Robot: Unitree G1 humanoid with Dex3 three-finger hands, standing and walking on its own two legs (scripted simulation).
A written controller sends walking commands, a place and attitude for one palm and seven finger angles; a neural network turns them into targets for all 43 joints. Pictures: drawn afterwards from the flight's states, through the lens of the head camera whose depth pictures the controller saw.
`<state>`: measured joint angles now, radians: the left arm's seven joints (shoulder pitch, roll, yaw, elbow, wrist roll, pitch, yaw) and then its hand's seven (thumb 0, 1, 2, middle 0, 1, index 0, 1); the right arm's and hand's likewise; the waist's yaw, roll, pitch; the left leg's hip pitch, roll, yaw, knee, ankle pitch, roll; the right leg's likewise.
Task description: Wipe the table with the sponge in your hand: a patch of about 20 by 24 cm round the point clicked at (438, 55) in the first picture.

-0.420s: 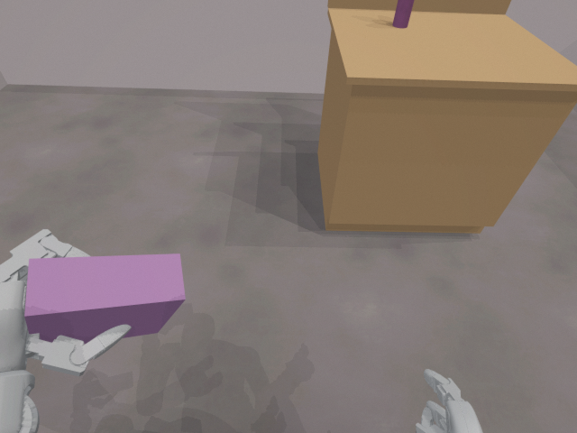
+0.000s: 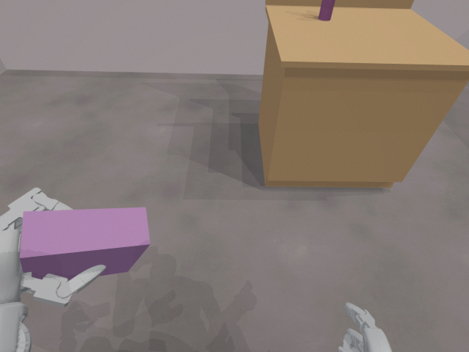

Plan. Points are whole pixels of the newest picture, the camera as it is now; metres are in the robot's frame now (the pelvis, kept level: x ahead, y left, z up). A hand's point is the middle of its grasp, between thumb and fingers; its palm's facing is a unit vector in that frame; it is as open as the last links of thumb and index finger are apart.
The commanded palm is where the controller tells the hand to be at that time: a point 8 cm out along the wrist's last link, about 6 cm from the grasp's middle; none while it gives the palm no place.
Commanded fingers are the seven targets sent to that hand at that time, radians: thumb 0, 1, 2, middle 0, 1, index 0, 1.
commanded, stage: walk to a spot facing it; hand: left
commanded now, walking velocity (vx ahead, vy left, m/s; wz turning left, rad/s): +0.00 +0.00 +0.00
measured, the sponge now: (104, 245) +0.22 +0.20 +0.13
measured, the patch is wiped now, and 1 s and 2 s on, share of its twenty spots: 0.00 0.00 0.00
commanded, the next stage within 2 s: none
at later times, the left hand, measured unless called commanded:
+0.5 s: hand (106, 237) +0.23 +0.19 +0.15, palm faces +0.31 -0.86 -0.40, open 9.6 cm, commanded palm +0.18 +0.24 +0.18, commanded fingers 0.00 0.10 1.30 -1.20 -1.60 -1.20 -1.60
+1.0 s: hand (238, 187) +0.33 +0.02 +0.15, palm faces -0.03 -0.89 -0.46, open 9.6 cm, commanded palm +0.29 +0.10 +0.18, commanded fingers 0.00 0.10 1.30 -1.20 -1.60 -1.20 -1.60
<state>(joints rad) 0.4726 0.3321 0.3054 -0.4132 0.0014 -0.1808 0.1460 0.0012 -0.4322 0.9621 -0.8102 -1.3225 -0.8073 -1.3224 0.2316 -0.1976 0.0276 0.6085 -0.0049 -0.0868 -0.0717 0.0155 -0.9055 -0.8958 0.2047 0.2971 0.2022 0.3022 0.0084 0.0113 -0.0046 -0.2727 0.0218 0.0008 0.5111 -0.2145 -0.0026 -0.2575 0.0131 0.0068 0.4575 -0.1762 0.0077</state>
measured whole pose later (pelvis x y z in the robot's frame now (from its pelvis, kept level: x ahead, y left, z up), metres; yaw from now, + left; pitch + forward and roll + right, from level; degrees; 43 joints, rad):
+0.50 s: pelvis -0.01 -0.02 -0.02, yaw -8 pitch +0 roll +2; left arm 0.44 0.33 0.34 -0.47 -0.02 -0.18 0.14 0.00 -0.43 0.96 -0.81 -1.32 -0.81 -1.32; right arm 0.20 -0.19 0.01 0.55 0.00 -0.07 -0.05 0.01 -0.91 -0.90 0.21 0.30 0.20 0.30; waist 0.03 -0.02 0.02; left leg -0.38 0.07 0.12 0.72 -0.37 -0.02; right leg -0.45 0.07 0.12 0.73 -0.27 -0.02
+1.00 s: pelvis +0.03 -0.08 -0.03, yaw -25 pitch -1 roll +0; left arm 0.42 0.34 0.34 -0.45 0.00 -0.23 0.12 0.00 -0.43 0.97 -0.81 -1.32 -0.81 -1.32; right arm 0.19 -0.21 0.00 0.63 -0.01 -0.06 -0.01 0.02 -0.91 -0.90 0.21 0.30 0.20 0.30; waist -0.01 0.05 0.08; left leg -0.51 0.14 0.02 1.31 -0.44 -0.05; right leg -0.38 0.03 -0.10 0.74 -0.35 -0.09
